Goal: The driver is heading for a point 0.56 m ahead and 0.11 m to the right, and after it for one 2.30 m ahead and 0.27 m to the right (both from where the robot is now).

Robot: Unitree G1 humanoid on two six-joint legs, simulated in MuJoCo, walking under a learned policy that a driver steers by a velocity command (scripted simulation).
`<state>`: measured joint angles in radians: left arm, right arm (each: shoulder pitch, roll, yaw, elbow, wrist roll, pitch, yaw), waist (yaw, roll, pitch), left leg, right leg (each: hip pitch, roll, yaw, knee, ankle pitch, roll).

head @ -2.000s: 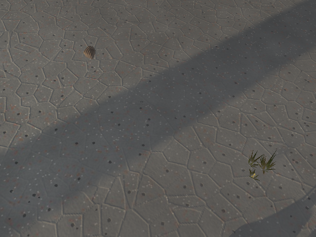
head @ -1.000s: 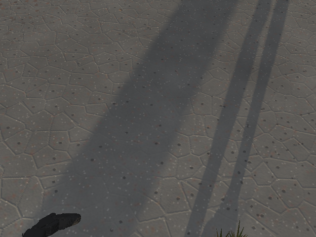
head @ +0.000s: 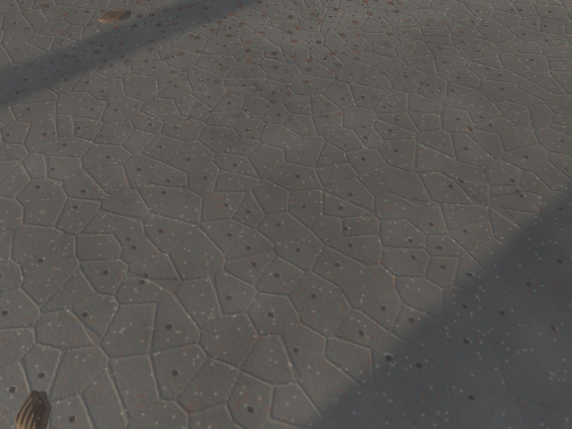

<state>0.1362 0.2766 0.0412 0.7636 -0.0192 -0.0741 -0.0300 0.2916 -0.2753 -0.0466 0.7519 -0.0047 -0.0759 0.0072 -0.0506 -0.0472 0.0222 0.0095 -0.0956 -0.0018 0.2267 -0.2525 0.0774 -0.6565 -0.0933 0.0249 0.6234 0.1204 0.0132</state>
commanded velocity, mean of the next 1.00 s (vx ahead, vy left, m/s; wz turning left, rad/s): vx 0.43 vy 0.00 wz -0.20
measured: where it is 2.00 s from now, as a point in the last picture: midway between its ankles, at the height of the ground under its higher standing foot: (324, 342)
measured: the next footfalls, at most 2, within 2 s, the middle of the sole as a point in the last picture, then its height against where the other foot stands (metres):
right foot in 0.14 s outside the picture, level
left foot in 0.62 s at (278, 394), level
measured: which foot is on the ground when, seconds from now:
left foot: down 0.00-0.16, up 0.18-0.60, down 0.62-1.00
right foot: up 0.00-0.12, down 0.14-0.64, up 0.66-1.00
